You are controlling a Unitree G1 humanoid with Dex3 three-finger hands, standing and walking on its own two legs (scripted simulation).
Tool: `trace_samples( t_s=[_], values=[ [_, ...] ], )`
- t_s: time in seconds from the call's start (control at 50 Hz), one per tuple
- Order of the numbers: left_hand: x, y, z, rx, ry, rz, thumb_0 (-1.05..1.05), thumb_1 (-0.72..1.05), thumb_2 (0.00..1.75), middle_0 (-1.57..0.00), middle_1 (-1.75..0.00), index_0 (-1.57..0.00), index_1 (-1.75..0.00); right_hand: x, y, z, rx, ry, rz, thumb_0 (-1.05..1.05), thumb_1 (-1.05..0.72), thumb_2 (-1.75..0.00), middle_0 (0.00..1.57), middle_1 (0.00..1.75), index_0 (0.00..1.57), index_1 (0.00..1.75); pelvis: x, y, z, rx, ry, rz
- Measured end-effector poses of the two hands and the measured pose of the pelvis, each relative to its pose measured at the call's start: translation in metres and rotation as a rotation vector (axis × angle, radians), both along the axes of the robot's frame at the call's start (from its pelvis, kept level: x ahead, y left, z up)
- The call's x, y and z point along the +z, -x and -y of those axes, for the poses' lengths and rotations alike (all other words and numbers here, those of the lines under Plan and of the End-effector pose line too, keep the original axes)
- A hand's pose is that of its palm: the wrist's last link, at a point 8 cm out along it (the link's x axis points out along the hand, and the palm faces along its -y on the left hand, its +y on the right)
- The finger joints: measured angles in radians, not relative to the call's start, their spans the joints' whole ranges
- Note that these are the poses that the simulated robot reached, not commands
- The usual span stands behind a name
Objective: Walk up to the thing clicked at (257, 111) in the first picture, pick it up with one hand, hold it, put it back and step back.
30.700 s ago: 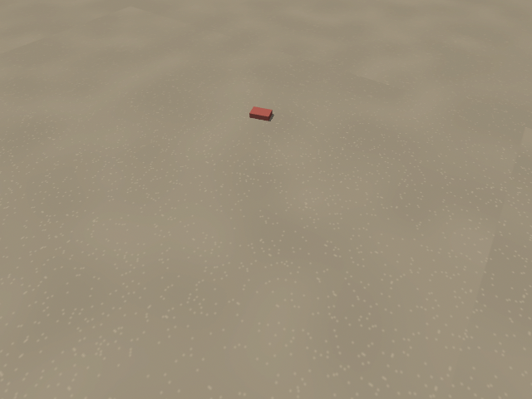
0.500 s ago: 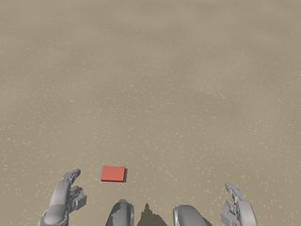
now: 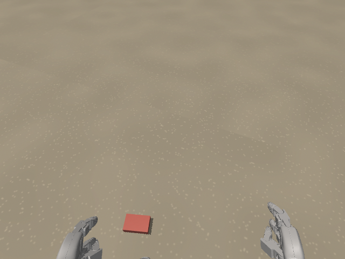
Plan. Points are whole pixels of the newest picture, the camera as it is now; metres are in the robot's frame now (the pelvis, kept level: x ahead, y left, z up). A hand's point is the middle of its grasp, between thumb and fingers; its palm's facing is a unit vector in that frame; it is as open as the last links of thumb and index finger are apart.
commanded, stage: home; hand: left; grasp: from above
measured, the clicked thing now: (137, 223) +0.43 +0.21 -0.70
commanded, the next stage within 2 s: stand in 1.74 s
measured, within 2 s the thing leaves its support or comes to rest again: neither
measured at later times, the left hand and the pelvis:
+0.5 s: hand (98, 254) +0.16 +0.18 -0.05, palm faces +0.05 -0.98 -0.20, open 7.4 cm; pelvis -0.01 +0.01 +0.00, yaw -1 degrees
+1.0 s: hand (97, 251) +0.16 +0.19 -0.04, palm faces +0.04 -0.98 -0.21, open 7.4 cm; pelvis +0.00 +0.01 +0.00, yaw -1 degrees
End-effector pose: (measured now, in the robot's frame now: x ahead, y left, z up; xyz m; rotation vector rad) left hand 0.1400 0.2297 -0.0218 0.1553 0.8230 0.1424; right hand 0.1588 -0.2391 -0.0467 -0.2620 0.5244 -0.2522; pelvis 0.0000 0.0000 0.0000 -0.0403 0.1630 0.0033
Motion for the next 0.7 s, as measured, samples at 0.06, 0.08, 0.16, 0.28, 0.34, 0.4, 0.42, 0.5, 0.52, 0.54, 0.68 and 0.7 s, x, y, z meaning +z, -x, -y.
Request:
trace_samples(
  t_s=[0.06, 0.08, 0.16, 0.28, 0.34, 0.4, 0.42, 0.5, 0.52, 0.54, 0.68, 0.7],
  values=[
    [0.0, 0.0, 0.0, -0.001, 0.001, 0.005, 0.01, 0.9, 0.89, -0.2, -0.3, -0.2, -0.3, 0.0, 0.001, -0.001, 0.008, 0.003, -0.005, 0.01, -0.9, -0.9, 0.2, 0.3, 0.21, 0.3, 0.0, 0.001, 0.0, 0.001, 0.001, 0.004],
    [0.0, 0.0, 0.0, -0.003, 0.001, 0.007, 0.02, 0.9, 0.89, -0.2, -0.3, -0.2, -0.3, -0.001, 0.002, -0.002, 0.008, 0.003, -0.007, 0.01, -0.9, -0.9, 0.2, 0.3, 0.21, 0.3, 0.0, 0.001, 0.0, 0.001, 0.001, 0.005],
    [0.001, 0.0, 0.0, -0.009, -0.006, 0.011, 0.02, 0.9, 0.89, -0.2, -0.3, -0.2, -0.3, -0.004, 0.007, -0.003, 0.003, 0.0, -0.022, 0.01, -0.9, -0.9, 0.2, 0.3, 0.21, 0.3, 0.0, 0.002, -0.001, 0.0, 0.002, 0.008],
    [0.002, 0.0, -0.002, -0.014, -0.01, 0.01, 0.02, 0.9, 0.89, -0.2, -0.3, -0.2, -0.3, -0.009, 0.018, -0.004, -0.012, -0.008, -0.047, 0.01, -0.9, -0.9, 0.2, 0.3, 0.21, 0.3, 0.0, 0.003, -0.003, -0.004, 0.002, 0.01],
    [0.002, 0.0, -0.003, -0.018, -0.011, 0.009, 0.01, 0.9, 0.89, -0.2, -0.3, -0.2, -0.3, -0.011, 0.022, -0.004, -0.019, -0.009, -0.055, 0.01, -0.9, -0.9, 0.2, 0.3, 0.21, 0.3, 0.0, 0.004, -0.004, -0.006, 0.002, 0.01],
    [0.002, 0.0, -0.003, -0.019, -0.009, 0.008, 0.01, 0.9, 0.89, -0.2, -0.3, -0.2, -0.3, -0.012, 0.025, -0.004, -0.025, -0.01, -0.06, 0.01, -0.9, -0.9, 0.2, 0.3, 0.21, 0.3, 0.0, 0.005, -0.005, -0.007, 0.003, 0.01],
    [0.002, 0.0, -0.003, -0.019, -0.008, 0.008, 0.01, 0.9, 0.89, -0.2, -0.3, -0.2, -0.3, -0.012, 0.026, -0.004, -0.027, -0.009, -0.06, 0.01, -0.9, -0.9, 0.2, 0.3, 0.21, 0.3, 0.0, 0.005, -0.005, -0.008, 0.003, 0.01],
    [0.002, 0.0, -0.004, -0.02, -0.007, 0.011, 0.01, 0.9, 0.89, -0.2, -0.3, -0.2, -0.3, -0.011, 0.027, -0.004, -0.03, -0.006, -0.058, 0.01, -0.9, -0.9, 0.2, 0.3, 0.21, 0.3, 0.0, 0.005, -0.006, -0.009, 0.004, 0.01],
    [0.002, 0.0, -0.004, -0.02, -0.007, 0.012, 0.01, 0.9, 0.89, -0.2, -0.3, -0.2, -0.3, -0.011, 0.027, -0.004, -0.03, -0.004, -0.057, 0.01, -0.9, -0.9, 0.2, 0.3, 0.21, 0.3, 0.0, 0.005, -0.006, -0.009, 0.004, 0.01],
    [0.001, 0.0, -0.004, -0.021, -0.006, 0.013, 0.01, 0.9, 0.89, -0.2, -0.3, -0.2, -0.3, -0.011, 0.027, -0.004, -0.03, -0.003, -0.055, 0.01, -0.9, -0.9, 0.2, 0.3, 0.21, 0.3, 0.0, 0.006, -0.006, -0.009, 0.004, 0.01],
    [0.002, -0.001, -0.006, -0.027, -0.007, 0.016, 0.02, 0.9, 0.89, -0.2, -0.3, -0.2, -0.3, -0.008, 0.022, -0.006, -0.026, 0.001, -0.04, 0.01, -0.9, -0.9, 0.2, 0.3, 0.21, 0.3, 0.0, 0.005, -0.008, -0.011, 0.006, 0.01],
    [0.003, -0.001, -0.007, -0.028, -0.008, 0.018, 0.02, 0.9, 0.89, -0.2, -0.3, -0.2, -0.3, -0.008, 0.022, -0.006, -0.025, 0.001, -0.039, 0.01, -0.9, -0.9, 0.2, 0.3, 0.21, 0.3, 0.0, 0.005, -0.008, -0.011, 0.006, 0.009]
  ],
)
